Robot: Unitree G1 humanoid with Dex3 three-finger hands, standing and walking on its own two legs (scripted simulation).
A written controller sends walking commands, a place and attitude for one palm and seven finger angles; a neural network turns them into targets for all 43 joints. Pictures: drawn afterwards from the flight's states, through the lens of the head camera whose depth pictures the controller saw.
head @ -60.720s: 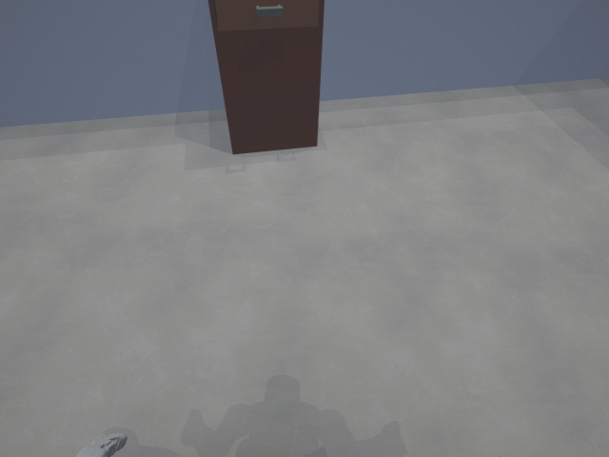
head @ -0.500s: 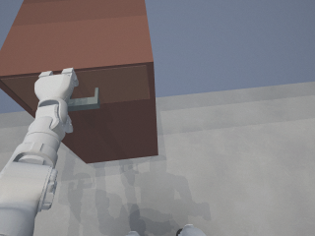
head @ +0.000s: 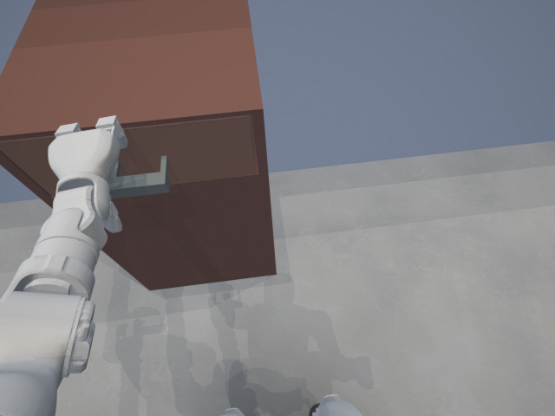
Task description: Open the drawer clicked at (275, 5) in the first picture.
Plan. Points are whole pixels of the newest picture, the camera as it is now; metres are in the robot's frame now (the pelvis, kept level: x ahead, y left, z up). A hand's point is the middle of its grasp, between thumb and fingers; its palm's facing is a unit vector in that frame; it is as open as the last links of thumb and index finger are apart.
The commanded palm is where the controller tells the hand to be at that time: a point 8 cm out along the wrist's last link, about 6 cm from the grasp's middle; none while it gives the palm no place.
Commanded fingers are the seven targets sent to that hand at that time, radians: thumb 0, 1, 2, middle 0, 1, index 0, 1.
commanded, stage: lower the fingers behind the handle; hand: left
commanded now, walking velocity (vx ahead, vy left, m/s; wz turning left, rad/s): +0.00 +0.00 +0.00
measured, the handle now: (139, 174) +0.53 +0.23 -0.03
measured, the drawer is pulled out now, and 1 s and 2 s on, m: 0.00 0.00 0.00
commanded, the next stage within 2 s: close the thumb around the handle in 1.52 s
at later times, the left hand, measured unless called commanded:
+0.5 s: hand (128, 183) +0.49 +0.23 +0.00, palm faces +0.06 +0.02 -1.00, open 13.6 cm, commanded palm +0.46 +0.24 +0.05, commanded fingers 0.00 -0.50 0.30 -0.30 -1.20 -0.30 -1.20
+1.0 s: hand (122, 206) +0.47 +0.26 -0.05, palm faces +0.00 -0.05 -1.00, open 13.9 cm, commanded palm +0.46 +0.25 +0.01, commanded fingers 0.00 -0.50 0.30 -0.30 -1.20 -0.30 -1.20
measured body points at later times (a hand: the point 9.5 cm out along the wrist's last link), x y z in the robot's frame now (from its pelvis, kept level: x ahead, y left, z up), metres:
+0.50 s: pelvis -0.01 +0.01 -0.03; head +0.11 +0.00 +0.41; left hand +0.48 +0.23 +0.06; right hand +0.02 -0.26 -0.17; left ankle -0.02 +0.10 -0.71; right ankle +0.01 -0.11 -0.71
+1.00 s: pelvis -0.01 +0.01 -0.05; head +0.13 +0.02 +0.38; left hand +0.47 +0.26 +0.01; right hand -0.01 -0.28 -0.17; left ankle -0.02 +0.10 -0.71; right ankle +0.01 -0.11 -0.71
